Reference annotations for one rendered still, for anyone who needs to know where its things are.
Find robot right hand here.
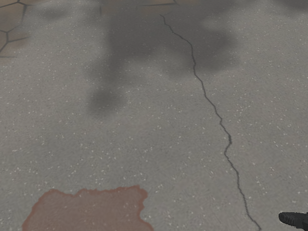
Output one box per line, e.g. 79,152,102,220
278,212,308,231

